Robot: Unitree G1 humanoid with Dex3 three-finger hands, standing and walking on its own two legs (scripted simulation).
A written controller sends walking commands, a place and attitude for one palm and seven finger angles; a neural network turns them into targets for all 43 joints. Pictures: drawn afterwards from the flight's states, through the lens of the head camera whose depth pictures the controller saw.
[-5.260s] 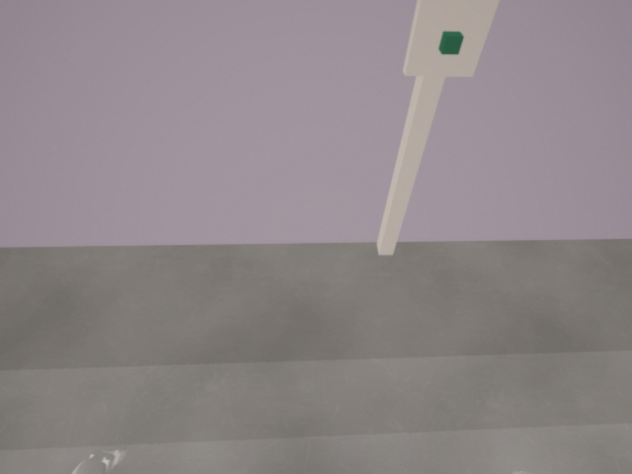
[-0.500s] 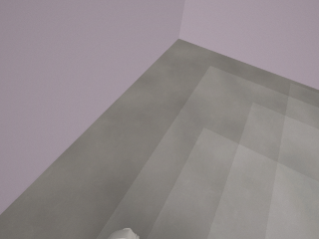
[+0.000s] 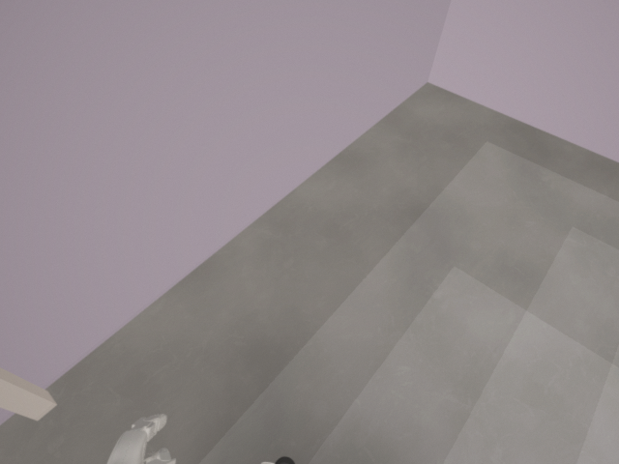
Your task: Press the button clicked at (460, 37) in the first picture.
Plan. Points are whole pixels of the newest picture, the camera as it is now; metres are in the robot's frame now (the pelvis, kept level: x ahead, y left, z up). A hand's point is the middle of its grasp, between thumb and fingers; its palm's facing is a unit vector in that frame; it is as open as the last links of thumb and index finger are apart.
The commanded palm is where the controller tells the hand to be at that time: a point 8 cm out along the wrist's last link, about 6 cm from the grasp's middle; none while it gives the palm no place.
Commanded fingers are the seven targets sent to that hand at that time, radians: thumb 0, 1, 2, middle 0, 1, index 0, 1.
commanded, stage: turn to face it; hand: left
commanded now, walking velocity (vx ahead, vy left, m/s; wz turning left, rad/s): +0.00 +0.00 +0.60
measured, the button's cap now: out of the picture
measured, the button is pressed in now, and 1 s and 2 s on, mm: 0 0 0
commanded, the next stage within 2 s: take the last steps up to it in 1.20 s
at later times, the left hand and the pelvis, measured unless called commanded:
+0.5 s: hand out of the picture -0.06 +0.20 -0.17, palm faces +0.37 -0.90 -0.25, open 7.4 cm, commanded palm none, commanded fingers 0.00 0.90 0.90 -0.20 -0.30 -0.20 -0.30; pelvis -0.02 +0.00 -0.01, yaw +21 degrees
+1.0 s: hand out of the picture -0.01 +0.23 -0.14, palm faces +0.56 -0.78 -0.30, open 7.4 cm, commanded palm none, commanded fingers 0.00 0.90 0.90 -0.20 -0.30 -0.20 -0.30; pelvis -0.01 -0.02 -0.01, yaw +36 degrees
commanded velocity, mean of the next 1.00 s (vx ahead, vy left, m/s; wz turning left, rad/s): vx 0.00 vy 0.00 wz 0.56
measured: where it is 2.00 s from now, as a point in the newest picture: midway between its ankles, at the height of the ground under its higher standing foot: outside the picture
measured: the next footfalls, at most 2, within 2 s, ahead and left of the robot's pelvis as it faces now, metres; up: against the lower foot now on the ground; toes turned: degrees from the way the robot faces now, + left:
right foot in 0.06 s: +0.02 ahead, -0.14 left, +0.00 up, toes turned +2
left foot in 0.50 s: -0.03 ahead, +0.13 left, +0.00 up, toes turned +26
